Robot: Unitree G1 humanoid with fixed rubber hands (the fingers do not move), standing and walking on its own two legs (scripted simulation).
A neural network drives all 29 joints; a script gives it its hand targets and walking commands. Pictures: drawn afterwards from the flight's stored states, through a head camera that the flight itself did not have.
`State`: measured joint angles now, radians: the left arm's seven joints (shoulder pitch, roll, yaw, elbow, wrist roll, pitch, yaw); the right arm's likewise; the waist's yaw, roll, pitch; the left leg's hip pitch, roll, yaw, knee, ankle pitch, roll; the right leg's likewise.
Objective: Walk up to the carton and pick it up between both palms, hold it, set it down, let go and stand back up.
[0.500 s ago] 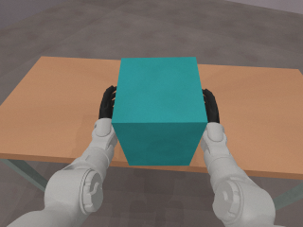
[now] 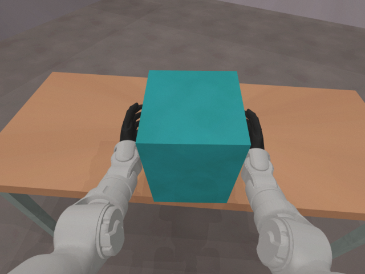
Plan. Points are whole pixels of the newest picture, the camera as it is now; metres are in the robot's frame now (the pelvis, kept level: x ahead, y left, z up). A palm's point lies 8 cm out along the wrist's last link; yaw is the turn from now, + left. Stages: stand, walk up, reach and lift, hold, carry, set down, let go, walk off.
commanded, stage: reach and lift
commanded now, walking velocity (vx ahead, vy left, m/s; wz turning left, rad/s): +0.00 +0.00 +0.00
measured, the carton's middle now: (191, 142) +0.43 -0.01 +0.05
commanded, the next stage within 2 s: none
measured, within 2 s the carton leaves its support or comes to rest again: neither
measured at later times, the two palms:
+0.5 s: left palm (110, 116) +0.38 +0.15 +0.18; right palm (258, 130) +0.37 -0.13 +0.16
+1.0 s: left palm (99, 99) +0.38 +0.17 +0.22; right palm (255, 115) +0.38 -0.12 +0.19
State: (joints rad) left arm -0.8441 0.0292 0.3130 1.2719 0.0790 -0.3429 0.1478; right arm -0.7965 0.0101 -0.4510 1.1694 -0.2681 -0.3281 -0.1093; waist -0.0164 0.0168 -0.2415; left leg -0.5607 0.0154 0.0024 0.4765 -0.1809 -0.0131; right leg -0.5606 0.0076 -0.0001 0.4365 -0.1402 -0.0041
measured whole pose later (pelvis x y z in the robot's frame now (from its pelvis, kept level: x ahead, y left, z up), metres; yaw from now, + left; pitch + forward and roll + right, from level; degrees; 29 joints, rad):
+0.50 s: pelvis -0.02 +0.01 +0.00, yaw +0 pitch +5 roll -1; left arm -0.88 0.03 0.29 1.01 0.08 0.13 0.15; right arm -0.81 -0.03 -0.27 1.04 -0.03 0.01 -0.14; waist -0.01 0.00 -0.23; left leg -0.39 0.02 0.00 0.48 -0.18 0.00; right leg -0.36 0.01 0.00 0.38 -0.11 0.00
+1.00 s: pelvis -0.02 +0.02 +0.01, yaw +0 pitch +2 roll -2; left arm -0.91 0.04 0.29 0.76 0.08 0.45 0.17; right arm -0.87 -0.04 -0.24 0.90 0.11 0.26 -0.16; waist -0.01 0.01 -0.17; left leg -0.31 0.02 0.00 0.48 -0.19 0.01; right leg -0.27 0.01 0.00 0.35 -0.11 0.01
